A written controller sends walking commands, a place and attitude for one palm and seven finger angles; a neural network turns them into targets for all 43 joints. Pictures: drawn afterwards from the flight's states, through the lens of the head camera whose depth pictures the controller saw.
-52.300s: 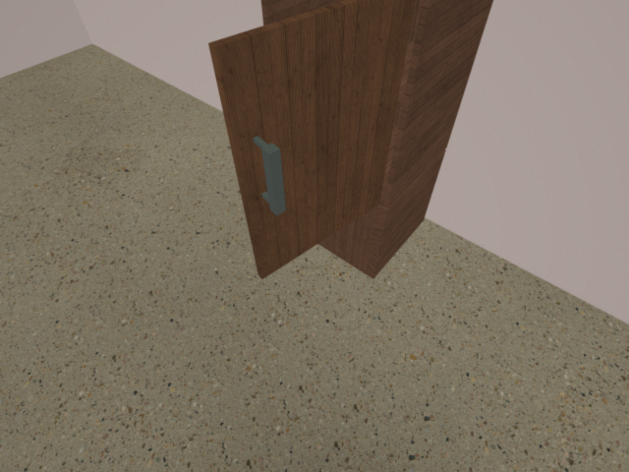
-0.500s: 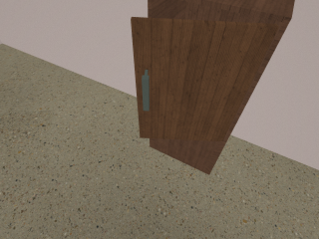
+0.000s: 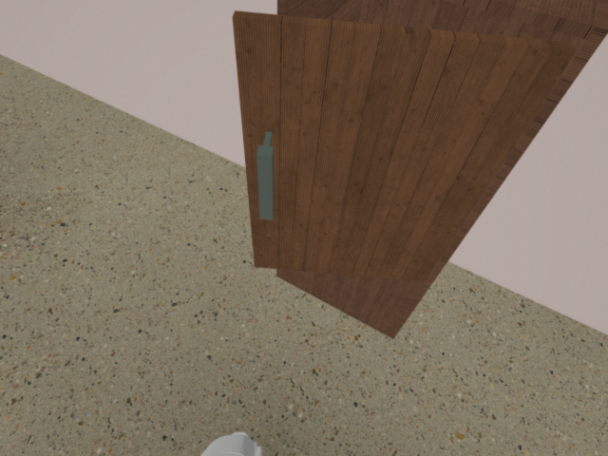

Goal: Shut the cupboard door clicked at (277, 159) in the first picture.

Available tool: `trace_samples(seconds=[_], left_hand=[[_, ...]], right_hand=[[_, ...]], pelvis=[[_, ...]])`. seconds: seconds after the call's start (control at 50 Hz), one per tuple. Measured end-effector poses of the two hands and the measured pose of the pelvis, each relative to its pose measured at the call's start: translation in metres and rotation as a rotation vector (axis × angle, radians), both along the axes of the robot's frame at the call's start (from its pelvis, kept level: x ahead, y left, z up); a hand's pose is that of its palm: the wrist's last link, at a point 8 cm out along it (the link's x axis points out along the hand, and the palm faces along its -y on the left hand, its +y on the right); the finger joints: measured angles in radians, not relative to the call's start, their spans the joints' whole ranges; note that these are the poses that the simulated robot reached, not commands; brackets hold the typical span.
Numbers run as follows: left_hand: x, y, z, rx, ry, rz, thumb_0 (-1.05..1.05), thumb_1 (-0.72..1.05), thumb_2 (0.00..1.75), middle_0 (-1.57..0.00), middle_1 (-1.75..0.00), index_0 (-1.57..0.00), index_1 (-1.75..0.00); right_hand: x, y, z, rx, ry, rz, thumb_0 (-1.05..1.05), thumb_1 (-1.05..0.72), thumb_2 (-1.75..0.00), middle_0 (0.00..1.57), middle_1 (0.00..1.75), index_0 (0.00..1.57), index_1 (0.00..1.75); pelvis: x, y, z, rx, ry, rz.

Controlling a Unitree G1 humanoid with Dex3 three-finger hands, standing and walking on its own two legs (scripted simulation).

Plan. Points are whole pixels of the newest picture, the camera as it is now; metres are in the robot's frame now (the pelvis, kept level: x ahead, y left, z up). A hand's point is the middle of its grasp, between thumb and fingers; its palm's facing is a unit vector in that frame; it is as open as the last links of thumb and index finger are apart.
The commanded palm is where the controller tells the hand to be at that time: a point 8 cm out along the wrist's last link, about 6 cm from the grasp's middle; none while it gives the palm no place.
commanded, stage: shuffle to correct the standing spot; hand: left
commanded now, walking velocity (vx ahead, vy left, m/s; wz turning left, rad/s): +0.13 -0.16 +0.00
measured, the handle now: (267, 177) +0.53 +0.11 +0.02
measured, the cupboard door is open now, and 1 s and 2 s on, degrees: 26 26 26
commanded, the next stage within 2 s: come to a stop and stand still in 0.36 s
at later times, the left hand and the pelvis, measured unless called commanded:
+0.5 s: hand (233, 455) +0.14 +0.11 -0.15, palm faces +0.05 -0.97 -0.25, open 7.3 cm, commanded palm none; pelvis +0.10 -0.09 +0.01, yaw +2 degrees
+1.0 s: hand out of the picture +0.12 +0.06 -0.15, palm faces +0.11 -0.96 -0.26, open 7.4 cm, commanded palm none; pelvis +0.11 -0.13 +0.02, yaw +2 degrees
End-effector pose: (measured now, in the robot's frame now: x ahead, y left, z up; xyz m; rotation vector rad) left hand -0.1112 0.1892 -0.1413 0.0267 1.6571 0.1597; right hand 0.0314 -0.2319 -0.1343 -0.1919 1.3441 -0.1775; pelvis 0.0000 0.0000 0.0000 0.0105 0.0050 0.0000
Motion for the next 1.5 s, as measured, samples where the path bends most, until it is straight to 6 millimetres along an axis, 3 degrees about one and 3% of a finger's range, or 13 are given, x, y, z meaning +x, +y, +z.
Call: trace_samples(seconds=[0.06,0.1,0.18,0.26,0.36,0.44,0.56,0.7,0.92,1.06,1.2,1.32,1.5], left_hand=[[0.012,0.0,-0.011,-0.039,0.049,-0.032,0.0,0.91,0.9,-0.2,-0.3,-0.19,-0.3],[0.036,0.003,-0.013,-0.034,0.026,-0.056,0.0,0.91,0.9,-0.2,-0.3,-0.2,-0.3],[0.106,0.01,-0.006,0.008,-0.142,-0.055,0.01,0.91,0.9,-0.2,-0.3,-0.19,-0.3],[0.168,0.011,0.009,0.065,-0.283,-0.064,0.01,0.93,0.9,-0.2,-0.3,-0.19,-0.3],[0.218,0.003,0.02,0.125,-0.348,-0.115,0.01,0.94,0.9,-0.2,-0.3,-0.19,-0.3],[0.24,-0.017,0.022,0.162,-0.372,-0.118,0.01,0.93,0.9,-0.2,-0.3,-0.19,-0.3],[0.241,-0.057,0.021,0.12,-0.327,-0.076,0.0,0.92,0.9,-0.2,-0.3,-0.19,-0.3],[0.231,-0.083,0.0,0.057,-0.233,-0.039,0.01,0.93,0.9,-0.2,-0.3,-0.2,-0.3],[0.231,-0.085,0.019,0.159,-0.275,-0.022,0.01,0.92,0.9,-0.2,-0.3,-0.2,-0.3],[0.21,-0.086,0.033,0.17,-0.277,-0.02,0.0,0.91,0.9,-0.2,-0.3,-0.2,-0.3],[0.181,-0.076,0.027,0.138,-0.261,-0.001,0.0,0.91,0.9,-0.2,-0.3,-0.2,-0.3],[0.163,-0.055,0.007,0.09,-0.244,0.026,0.0,0.91,0.9,-0.2,-0.3,-0.2,-0.3],[0.155,-0.039,0.007,0.056,-0.234,-0.001,0.0,0.91,0.9,-0.2,-0.3,-0.19,-0.3]], right_hand=[[0.035,-0.006,0.0,-0.035,-0.122,-0.016,0.02,-0.94,-0.89,0.2,0.3,0.2,0.3],[0.044,-0.007,0.005,-0.037,-0.144,-0.022,0.02,-0.94,-0.89,0.2,0.3,0.2,0.3],[0.043,-0.005,0.011,-0.009,-0.083,0.002,0.01,-0.93,-0.89,0.2,0.3,0.2,0.29],[0.039,-0.019,0.013,0.014,-0.009,0.001,0.01,-0.95,-0.89,0.2,0.3,0.2,0.3],[0.04,-0.049,0.003,0.051,0.038,-0.037,0.01,-0.93,-0.89,0.21,0.3,0.2,0.3],[0.05,-0.079,-0.009,0.055,0.082,-0.042,0.01,-0.92,-0.89,0.21,0.3,0.2,0.3],[0.098,-0.105,0.007,0.021,0.047,-0.003,0.01,-0.92,-0.89,0.2,0.3,0.2,0.3],[0.155,-0.1,0.009,0.015,-0.053,0.021,0.01,-0.92,-0.9,0.2,0.3,0.2,0.29],[0.187,-0.109,-0.003,0.088,-0.108,0.074,0.01,-0.92,-0.89,0.2,0.3,0.2,0.3],[0.176,-0.118,0.006,0.085,-0.097,0.074,0.01,-0.91,-0.89,0.2,0.3,0.2,0.3],[0.151,-0.109,0.013,0.059,-0.085,0.091,0.01,-0.91,-0.9,0.2,0.3,0.2,0.29],[0.113,-0.086,0.016,0.022,-0.058,0.099,0.01,-0.92,-0.9,0.2,0.3,0.2,0.29],[0.057,-0.062,0.02,0.022,0.041,0.062,0.01,-0.93,-0.89,0.2,0.3,0.2,0.3]], pelvis=[[0.015,0.003,-0.01,-0.007,-0.015,-0.036],[0.022,0.0,-0.007,0.003,-0.018,-0.046],[0.033,-0.01,0.007,-0.004,-0.004,-0.025],[0.046,-0.024,0.016,-0.011,0.011,-0.002],[0.067,-0.055,0.013,-0.006,0.015,0.014],[0.085,-0.08,0.007,-0.008,0.011,0.027],[0.109,-0.098,0.017,-0.002,0.011,0.034],[0.129,-0.107,0.011,-0.015,-0.014,0.014],[0.12,-0.129,0.011,0.019,-0.013,0.035],[0.107,-0.13,0.021,0.038,-0.009,0.037],[0.088,-0.115,0.022,0.029,-0.009,0.04],[0.073,-0.093,0.016,-0.008,-0.023,0.054],[0.068,-0.07,0.022,-0.006,-0.02,0.049]])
